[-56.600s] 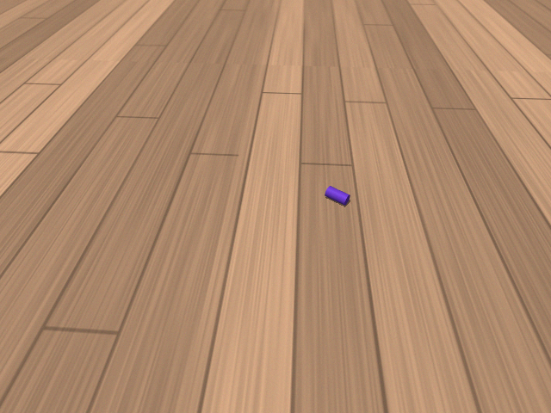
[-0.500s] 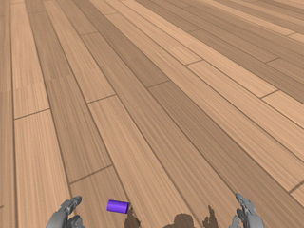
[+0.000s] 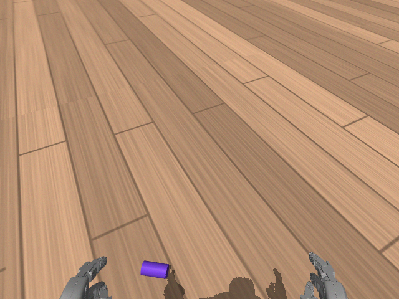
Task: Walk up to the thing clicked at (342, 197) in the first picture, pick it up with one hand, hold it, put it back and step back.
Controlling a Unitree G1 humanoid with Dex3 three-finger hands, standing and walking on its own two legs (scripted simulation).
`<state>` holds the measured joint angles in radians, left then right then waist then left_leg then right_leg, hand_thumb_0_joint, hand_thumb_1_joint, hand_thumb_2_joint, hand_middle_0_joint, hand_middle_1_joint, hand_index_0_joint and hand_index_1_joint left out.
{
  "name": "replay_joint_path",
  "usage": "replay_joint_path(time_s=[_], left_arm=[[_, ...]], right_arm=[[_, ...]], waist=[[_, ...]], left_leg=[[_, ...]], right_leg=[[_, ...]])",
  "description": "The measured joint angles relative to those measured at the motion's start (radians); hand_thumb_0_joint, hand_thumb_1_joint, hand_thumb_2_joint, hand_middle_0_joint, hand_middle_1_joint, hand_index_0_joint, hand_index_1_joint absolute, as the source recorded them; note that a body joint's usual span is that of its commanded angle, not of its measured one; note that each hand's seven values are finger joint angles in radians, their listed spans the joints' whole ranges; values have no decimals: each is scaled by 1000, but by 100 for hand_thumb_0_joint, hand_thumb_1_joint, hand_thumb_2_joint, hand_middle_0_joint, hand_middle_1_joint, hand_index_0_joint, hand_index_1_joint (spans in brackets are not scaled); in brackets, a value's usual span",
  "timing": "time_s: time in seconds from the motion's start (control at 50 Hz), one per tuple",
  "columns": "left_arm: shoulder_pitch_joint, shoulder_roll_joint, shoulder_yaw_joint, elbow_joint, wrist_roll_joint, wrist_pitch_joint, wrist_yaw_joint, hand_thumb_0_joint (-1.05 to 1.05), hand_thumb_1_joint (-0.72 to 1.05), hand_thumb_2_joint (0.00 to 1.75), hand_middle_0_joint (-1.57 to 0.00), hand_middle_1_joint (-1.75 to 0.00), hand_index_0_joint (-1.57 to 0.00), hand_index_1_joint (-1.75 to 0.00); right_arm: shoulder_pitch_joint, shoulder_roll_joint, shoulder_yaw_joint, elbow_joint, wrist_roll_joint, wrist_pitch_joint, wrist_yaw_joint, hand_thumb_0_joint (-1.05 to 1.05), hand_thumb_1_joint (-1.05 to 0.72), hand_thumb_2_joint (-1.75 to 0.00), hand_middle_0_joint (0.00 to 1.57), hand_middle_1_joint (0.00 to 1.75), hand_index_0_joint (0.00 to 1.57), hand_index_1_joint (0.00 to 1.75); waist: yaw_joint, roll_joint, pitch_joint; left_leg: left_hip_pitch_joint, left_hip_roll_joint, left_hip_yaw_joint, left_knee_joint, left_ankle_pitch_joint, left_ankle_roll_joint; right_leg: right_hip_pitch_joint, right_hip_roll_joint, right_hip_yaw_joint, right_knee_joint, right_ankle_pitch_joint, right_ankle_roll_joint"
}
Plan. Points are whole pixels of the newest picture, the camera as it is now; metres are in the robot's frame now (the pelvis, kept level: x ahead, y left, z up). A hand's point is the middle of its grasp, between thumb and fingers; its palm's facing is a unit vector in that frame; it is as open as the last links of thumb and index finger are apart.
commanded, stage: home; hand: left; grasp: from above
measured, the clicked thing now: (155, 269) +0.42 +0.21 -0.68
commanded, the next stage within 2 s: stand in 0.62 s
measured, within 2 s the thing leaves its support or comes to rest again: neither
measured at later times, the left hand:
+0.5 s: hand out of the picture +0.16 +0.19 -0.04, palm faces +0.04 -0.98 -0.21, open 7.4 cm
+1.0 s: hand out of the picture +0.11 +0.24 -0.10, palm faces +0.04 -0.94 -0.35, open 7.4 cm
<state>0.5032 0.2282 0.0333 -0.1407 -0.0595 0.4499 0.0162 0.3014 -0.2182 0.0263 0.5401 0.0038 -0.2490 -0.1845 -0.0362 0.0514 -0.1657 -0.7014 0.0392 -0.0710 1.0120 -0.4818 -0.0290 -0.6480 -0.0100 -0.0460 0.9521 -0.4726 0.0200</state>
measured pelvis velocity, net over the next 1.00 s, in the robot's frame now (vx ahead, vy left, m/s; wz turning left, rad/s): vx -0.01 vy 0.01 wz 0.01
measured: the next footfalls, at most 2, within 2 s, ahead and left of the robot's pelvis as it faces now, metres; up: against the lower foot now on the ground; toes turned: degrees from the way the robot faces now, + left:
none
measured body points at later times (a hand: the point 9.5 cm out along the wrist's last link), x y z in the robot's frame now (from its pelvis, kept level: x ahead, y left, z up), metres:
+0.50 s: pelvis +0.00 +0.01 +0.00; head +0.01 +0.01 +0.45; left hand +0.16 +0.24 -0.02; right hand +0.16 -0.24 -0.06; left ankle +0.01 +0.13 -0.68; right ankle +0.00 -0.14 -0.68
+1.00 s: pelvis -0.01 +0.01 +0.03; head +0.01 +0.01 +0.48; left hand +0.11 +0.29 -0.08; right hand +0.11 -0.27 -0.09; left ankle +0.01 +0.13 -0.68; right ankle +0.00 -0.13 -0.68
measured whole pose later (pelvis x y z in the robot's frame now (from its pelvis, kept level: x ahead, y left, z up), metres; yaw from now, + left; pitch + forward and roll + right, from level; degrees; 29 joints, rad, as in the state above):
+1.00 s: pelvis -0.01 +0.01 +0.03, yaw +0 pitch +0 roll +0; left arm 0.23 0.30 0.05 0.67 0.05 0.07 0.03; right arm 0.20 -0.30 -0.04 0.85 -0.06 -0.03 0.00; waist 0.02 0.00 0.02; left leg -0.42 -0.01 -0.03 0.79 -0.38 0.00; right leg -0.39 -0.06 -0.01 0.78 -0.40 0.04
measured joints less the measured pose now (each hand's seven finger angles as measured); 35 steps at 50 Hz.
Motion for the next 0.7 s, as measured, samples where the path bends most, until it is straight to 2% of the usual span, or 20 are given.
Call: replay_joint_path(time_s=[0.7], left_arm=[[8,12,-3,-17,0,5,8,1,90,90,-20,-30,-20,-30]], right_arm=[[2,2,1,-12,3,14,5,2,-90,-90,21,30,20,30]], waist=[[-1,-1,0]], left_leg=[[-6,-2,4,12,-5,9]], right_leg=[[-1,-1,4,-2,3,9]])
